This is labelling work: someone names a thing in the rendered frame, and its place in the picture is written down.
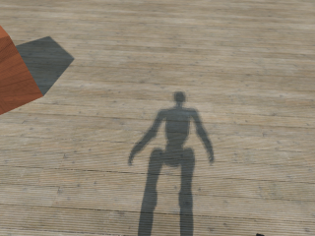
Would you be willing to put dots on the pedestal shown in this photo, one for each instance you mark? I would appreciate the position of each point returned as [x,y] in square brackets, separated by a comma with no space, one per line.
[17,86]

